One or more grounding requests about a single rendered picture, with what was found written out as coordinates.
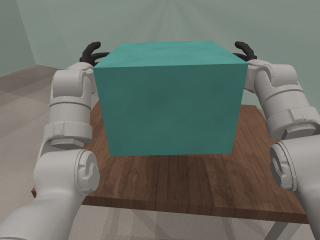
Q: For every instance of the left robot hand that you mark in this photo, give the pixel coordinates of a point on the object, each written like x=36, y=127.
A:
x=90, y=58

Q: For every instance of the robot left forearm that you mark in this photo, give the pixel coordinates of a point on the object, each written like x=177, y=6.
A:
x=69, y=114

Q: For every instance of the table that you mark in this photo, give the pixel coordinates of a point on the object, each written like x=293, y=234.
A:
x=239, y=184

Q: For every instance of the robot right forearm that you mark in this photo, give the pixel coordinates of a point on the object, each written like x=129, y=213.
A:
x=286, y=108

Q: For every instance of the carton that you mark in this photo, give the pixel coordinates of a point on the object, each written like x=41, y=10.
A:
x=170, y=98

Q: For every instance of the left robot upper arm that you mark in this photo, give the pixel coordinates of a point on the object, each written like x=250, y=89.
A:
x=62, y=180

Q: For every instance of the right robot hand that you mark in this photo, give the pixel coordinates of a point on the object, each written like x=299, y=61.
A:
x=247, y=50

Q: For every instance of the right robot upper arm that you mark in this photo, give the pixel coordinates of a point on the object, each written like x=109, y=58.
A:
x=295, y=165

